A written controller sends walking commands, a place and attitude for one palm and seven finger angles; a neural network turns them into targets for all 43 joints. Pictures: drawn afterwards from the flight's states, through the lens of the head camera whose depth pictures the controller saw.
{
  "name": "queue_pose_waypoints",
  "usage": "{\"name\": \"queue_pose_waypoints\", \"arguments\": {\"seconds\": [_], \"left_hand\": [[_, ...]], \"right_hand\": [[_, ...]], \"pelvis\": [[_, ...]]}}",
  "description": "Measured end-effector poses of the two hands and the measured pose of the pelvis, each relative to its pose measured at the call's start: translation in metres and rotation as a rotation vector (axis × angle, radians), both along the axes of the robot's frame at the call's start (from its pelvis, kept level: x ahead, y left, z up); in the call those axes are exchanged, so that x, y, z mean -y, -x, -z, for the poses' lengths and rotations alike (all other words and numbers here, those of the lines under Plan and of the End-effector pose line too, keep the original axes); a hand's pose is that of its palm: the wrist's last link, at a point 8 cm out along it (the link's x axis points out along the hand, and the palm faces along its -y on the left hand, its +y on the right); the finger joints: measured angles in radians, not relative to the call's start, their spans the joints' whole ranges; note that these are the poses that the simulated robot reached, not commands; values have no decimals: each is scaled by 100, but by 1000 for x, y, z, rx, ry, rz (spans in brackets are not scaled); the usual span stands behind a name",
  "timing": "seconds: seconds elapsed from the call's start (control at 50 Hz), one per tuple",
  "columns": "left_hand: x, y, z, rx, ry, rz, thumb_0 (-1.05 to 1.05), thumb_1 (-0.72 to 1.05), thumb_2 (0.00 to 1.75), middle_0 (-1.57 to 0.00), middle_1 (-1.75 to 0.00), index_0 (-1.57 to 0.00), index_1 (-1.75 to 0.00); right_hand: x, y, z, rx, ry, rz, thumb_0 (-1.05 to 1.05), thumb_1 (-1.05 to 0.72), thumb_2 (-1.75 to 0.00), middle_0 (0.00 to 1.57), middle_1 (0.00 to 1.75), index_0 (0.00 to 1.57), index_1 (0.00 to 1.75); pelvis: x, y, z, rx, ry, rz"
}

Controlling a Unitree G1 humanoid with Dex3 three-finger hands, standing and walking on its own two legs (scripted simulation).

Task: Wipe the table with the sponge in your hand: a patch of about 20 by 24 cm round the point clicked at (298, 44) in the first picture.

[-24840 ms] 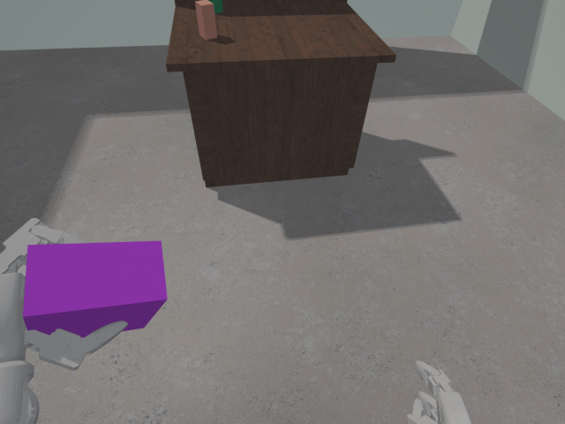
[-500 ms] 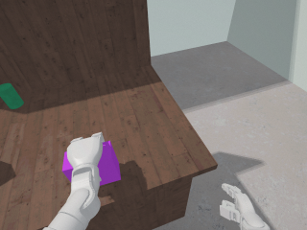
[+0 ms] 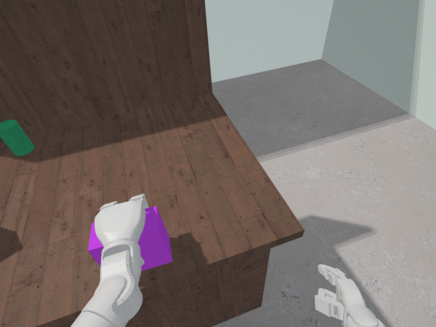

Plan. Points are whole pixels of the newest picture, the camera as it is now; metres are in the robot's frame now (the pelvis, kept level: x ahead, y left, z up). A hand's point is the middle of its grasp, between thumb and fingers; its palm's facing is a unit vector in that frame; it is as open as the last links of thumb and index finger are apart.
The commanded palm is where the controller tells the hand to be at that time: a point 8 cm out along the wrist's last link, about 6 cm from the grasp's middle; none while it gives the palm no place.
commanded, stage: wipe back along the middle lane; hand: left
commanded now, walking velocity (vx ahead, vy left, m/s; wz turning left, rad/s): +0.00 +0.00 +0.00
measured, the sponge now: (136, 248) +0.27 +0.22 -0.02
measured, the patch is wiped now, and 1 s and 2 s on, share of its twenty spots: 0.85 0.85 0.90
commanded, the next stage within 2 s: slide across to the third lane in 0.60 s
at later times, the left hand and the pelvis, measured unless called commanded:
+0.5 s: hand (132, 235) +0.28 +0.22 +0.02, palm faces -0.02 -0.05 -1.00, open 10.6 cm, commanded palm +0.23 +0.19 +0.05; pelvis +0.00 -0.01 +0.00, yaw +0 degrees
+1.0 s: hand (138, 235) +0.27 +0.20 +0.03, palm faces -0.02 -0.06 -1.00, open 10.6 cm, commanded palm +0.24 +0.17 +0.07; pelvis +0.00 +0.00 +0.00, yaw +1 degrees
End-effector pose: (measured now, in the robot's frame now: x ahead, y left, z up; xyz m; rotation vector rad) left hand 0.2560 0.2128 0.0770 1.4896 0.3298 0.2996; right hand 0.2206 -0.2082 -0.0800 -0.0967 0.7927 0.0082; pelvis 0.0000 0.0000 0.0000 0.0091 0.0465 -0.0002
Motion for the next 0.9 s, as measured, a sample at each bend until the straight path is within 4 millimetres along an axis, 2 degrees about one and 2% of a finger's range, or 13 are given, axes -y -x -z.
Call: {"name": "queue_pose_waypoints", "arguments": {"seconds": [0.38,0.9], "left_hand": [[2,-2,1,-10,-11,-7,0,-50,103,-63,-134,-65,-133],[6,0,-2,-9,-4,2,0,-50,103,-64,-134,-65,-133]], "right_hand": [[9,6,6,-15,8,11,1,-90,-90,19,30,20,30],[3,0,2,3,-4,-4,1,-90,-90,19,30,20,30]], "pelvis": [[6,1,1,-7,-2,-5],[4,2,1,3,0,-14]]}}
